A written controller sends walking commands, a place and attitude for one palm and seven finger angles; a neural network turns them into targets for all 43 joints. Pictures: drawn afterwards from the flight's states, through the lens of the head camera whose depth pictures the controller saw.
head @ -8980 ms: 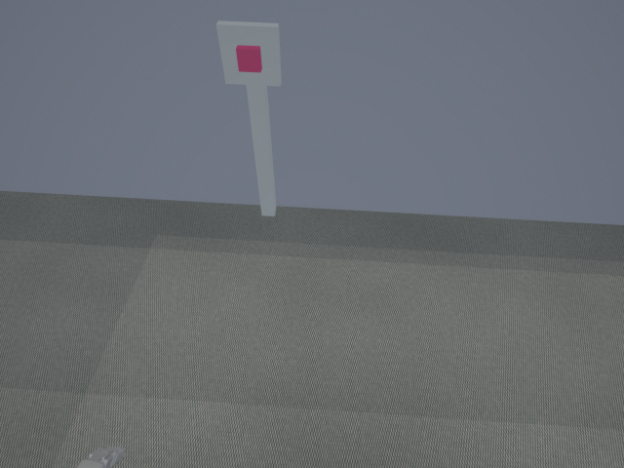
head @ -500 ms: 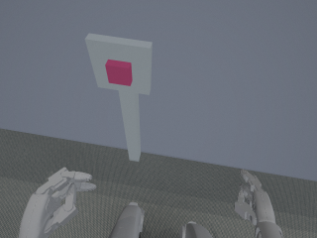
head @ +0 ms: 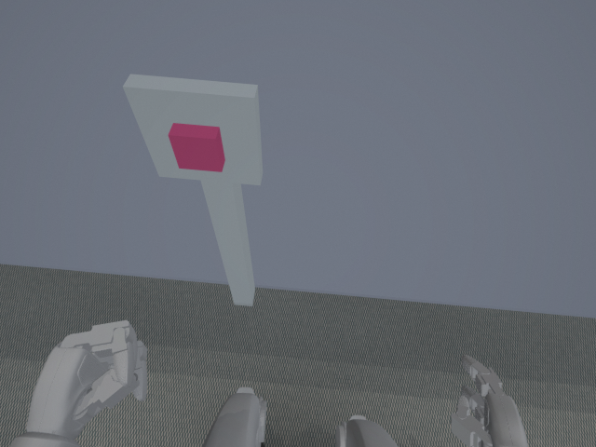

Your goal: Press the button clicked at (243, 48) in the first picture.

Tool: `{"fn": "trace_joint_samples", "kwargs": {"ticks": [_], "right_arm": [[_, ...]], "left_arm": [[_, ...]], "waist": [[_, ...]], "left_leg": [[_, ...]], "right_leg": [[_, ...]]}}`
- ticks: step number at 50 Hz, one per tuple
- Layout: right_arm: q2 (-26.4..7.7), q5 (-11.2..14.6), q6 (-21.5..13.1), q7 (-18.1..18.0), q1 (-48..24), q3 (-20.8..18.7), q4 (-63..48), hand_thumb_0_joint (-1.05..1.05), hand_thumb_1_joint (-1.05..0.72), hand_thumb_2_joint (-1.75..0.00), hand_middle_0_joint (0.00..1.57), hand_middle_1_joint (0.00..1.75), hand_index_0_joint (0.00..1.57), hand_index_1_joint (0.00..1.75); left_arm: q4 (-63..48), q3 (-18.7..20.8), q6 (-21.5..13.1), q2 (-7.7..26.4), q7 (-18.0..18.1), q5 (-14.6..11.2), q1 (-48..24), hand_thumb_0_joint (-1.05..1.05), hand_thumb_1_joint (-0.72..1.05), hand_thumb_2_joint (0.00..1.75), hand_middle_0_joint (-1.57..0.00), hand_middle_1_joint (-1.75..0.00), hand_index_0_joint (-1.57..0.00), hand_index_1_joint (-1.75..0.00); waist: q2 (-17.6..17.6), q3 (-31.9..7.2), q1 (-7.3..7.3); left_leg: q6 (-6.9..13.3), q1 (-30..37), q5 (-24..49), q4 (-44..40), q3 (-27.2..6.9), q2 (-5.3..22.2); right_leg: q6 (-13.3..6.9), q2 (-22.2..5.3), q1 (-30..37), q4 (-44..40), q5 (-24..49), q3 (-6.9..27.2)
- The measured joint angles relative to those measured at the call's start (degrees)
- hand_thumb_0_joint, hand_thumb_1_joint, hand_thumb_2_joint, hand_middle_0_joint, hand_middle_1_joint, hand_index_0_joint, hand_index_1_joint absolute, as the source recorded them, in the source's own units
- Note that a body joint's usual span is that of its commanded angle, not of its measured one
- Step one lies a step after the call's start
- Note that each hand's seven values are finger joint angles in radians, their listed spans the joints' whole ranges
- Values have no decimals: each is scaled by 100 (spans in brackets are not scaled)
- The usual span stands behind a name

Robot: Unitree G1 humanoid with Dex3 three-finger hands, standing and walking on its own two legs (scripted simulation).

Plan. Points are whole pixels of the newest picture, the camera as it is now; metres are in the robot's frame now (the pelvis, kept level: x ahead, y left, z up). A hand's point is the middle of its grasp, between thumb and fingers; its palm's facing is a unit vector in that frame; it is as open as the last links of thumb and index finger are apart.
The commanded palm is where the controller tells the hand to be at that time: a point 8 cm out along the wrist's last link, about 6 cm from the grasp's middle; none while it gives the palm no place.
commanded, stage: raise the hand and make a fist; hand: left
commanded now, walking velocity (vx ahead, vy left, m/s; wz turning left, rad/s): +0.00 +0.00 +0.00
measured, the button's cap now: (199, 146) +0.52 +0.19 +0.07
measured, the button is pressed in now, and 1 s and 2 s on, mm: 0 0 0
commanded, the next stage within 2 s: aim a knuckle at the button in 0.96 s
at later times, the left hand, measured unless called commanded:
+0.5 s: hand (113, 354) +0.21 +0.22 +0.06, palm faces -0.03 -1.00 -0.05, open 3.1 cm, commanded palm +0.19 +0.28 +0.07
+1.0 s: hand (122, 340) +0.23 +0.22 +0.06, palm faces -0.04 -1.00 -0.04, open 3.1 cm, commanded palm +0.21 +0.27 +0.07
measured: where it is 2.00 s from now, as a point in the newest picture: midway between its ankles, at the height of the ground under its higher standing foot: outside the picture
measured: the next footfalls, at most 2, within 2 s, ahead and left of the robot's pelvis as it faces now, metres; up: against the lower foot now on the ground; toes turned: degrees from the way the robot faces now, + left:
none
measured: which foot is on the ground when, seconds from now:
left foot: down 0.00-1.00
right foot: down 0.00-1.00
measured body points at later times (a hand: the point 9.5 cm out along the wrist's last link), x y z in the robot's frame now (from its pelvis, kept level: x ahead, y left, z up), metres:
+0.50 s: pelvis +0.00 +0.02 +0.01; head +0.06 +0.04 +0.46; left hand +0.21 +0.27 +0.07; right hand +0.19 -0.21 -0.06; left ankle +0.06 +0.11 -0.63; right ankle -0.01 -0.11 -0.63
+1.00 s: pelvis +0.01 +0.01 +0.01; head +0.07 +0.03 +0.46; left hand +0.22 +0.27 +0.06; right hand +0.19 -0.23 -0.06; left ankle +0.06 +0.11 -0.63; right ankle -0.01 -0.11 -0.63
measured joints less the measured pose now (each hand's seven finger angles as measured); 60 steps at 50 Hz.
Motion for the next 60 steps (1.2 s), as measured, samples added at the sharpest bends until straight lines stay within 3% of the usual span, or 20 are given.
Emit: {"fn": "trace_joint_samples", "kwargs": {"ticks": [9, 29, 41, 55, 60], "right_arm": [[76, -4, 81, 25, -99, 161, -248, 1, -90, -90, 20, 30, 20, 30], [21, -17, 165, 54, 147, 395, -297, 1, -90, -90, 20, 30, 20, 30], [-44, -16, 171, 77, 205, 318, -303, 1, -90, -90, 20, 30, 20, 30], [12, -27, 244, 90, 72, 346, -340, 1, -90, -90, 20, 30, 20, 30], [-45, -45, 216, 54, 67, 407, -329, 1, -90, -90, 20, 30, 20, 30]], "left_arm": [[-56, -39, 115, 63, 183, 90, -171, 2, 90, 90, -129, -150, -129, -150], [207, 83, 406, 239, 168, 118, -658, 2, 90, 90, -130, -150, -130, -150], [312, 109, 362, 218, 140, 65, -688, 2, 90, 90, -130, -150, -130, -150], [288, 101, 329, 193, 76, 46, -706, 2, 90, 90, -130, -150, -130, -150], [514, 55, 299, 206, 71, 78, -1053, 2, 90, 90, -130, -150, -130, -150]], "waist": [[-18, -1, -8], [33, 41, -52], [-2, 25, -106], [27, 6, -46], [48, 8, -19]], "left_leg": [[46, 101, 67, -97, -36, -26], [128, 290, 132, -307, 6, -68], [116, 347, 109, -374, 36, -53], [64, 290, 48, -286, -10, -37], [43, 176, 36, -197, -51, -45]], "right_leg": [[42, -13, 150, -171, 96, -36], [127, -47, 362, -446, 212, 3], [119, -33, 397, -504, 199, 38], [70, -11, 345, -405, 119, 0], [48, -14, 243, -303, 81, -41]]}}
